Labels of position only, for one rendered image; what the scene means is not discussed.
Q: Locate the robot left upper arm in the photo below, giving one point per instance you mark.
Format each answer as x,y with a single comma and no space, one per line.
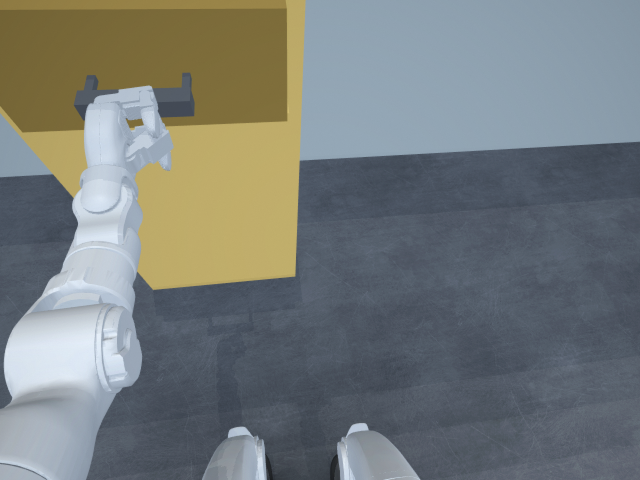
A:
65,367

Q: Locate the robot left forearm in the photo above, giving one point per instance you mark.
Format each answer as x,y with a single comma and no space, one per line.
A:
102,262

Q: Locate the left robot hand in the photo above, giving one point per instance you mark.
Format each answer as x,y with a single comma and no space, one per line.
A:
107,136

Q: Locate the handle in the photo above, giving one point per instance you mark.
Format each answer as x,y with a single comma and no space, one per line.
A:
172,102

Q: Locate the left robot thigh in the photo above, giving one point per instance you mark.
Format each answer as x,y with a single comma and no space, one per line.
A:
238,458

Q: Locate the robot left shin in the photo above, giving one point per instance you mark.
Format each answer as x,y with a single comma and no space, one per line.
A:
237,431

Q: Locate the drawer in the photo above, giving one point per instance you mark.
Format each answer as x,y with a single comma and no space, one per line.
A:
235,51

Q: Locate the cabinet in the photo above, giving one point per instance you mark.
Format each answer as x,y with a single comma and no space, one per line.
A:
227,210

